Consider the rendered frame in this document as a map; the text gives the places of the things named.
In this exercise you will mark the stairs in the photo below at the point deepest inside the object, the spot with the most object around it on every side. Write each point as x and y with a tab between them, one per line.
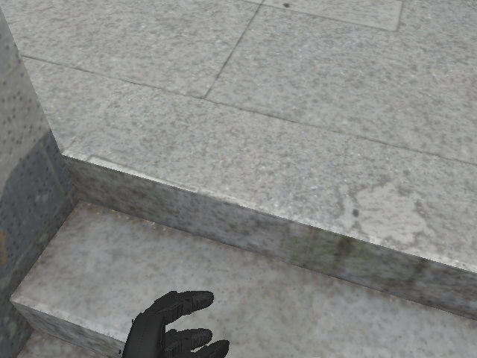
282	289

